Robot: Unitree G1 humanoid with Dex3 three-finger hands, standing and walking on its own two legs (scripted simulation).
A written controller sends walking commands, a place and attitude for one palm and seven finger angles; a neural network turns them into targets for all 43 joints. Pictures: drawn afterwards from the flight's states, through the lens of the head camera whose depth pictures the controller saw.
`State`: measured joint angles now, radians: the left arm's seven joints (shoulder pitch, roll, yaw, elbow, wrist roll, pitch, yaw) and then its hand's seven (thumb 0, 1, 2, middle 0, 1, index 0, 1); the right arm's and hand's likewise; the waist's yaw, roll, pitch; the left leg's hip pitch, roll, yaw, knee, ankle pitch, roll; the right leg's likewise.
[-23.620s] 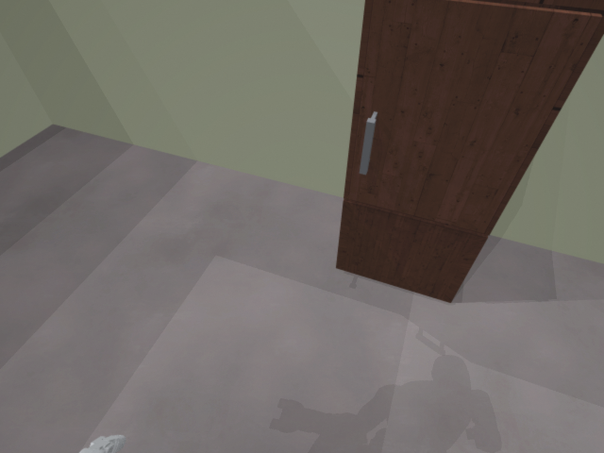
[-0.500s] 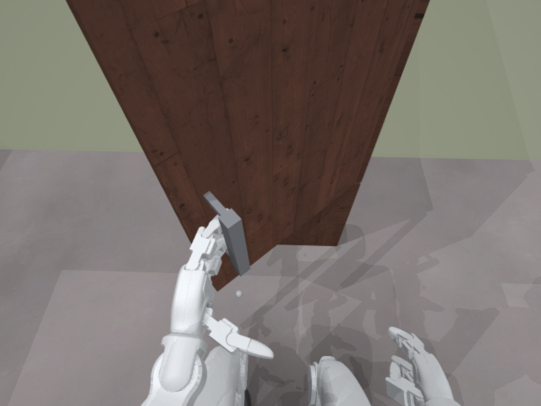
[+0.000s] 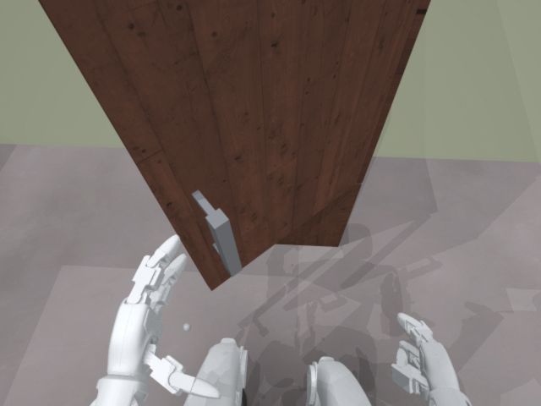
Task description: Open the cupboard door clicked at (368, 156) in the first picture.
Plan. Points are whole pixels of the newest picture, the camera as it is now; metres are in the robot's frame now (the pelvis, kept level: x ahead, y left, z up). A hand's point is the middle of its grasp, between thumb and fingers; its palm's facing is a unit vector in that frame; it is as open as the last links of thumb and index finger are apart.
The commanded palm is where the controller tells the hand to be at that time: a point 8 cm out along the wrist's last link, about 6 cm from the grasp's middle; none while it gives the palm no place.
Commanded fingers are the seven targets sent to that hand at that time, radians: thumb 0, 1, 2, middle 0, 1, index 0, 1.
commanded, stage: slide the hand sideways off the handle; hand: left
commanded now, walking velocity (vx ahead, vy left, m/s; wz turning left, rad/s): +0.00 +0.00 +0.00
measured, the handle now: (218, 237) +0.34 +0.10 +0.04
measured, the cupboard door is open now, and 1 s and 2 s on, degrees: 42 42 42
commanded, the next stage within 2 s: draw the hand back to the body in 0.12 s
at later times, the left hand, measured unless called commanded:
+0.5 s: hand (121, 326) +0.21 +0.17 +0.11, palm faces +0.01 -1.00 -0.07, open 16.3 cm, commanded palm +0.18 +0.23 +0.11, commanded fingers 0.00 -0.50 0.30 -0.15 -0.30 -0.15 -0.30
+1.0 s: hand (4, 300) +0.21 +0.24 +0.19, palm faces +0.20 -0.90 -0.39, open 14.1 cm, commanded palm +0.18 +0.29 +0.22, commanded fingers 0.00 0.20 0.60 -0.17 -0.30 -0.17 -0.30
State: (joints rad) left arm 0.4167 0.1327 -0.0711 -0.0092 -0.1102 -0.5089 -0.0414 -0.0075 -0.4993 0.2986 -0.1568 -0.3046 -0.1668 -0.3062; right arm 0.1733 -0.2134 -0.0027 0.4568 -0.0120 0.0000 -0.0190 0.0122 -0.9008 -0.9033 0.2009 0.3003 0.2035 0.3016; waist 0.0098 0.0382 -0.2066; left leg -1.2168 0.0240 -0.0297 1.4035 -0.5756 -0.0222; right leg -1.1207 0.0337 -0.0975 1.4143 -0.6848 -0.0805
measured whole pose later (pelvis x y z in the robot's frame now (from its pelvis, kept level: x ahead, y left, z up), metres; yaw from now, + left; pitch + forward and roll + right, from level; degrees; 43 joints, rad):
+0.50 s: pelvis +0.00 +0.02 +0.03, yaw +0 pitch +17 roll -2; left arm 0.52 0.20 0.05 -0.22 -0.22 -0.35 -0.12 -0.01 -0.50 0.30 -0.15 -0.30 -0.15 -0.30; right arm 0.23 -0.20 0.01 0.45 0.03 -0.01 -0.08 0.01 -0.90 -0.90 0.20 0.30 0.20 0.30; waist 0.01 0.07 -0.20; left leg -1.06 0.02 -0.03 1.28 -0.53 0.00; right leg -0.95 0.04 -0.09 1.26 -0.62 -0.05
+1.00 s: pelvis +0.03 +0.04 +0.11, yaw +0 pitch +6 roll -1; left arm 0.65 0.32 0.08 -0.38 -0.05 0.00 0.13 0.00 -0.12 0.46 -0.17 -0.30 -0.17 -0.30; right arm 0.29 -0.22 0.06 0.43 0.04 -0.01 -0.14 0.01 -0.90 -0.90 0.20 0.30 0.20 0.30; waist 0.03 0.08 -0.15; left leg -0.54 0.00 0.02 0.84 -0.41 0.03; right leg -0.45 0.02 -0.04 0.81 -0.47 -0.01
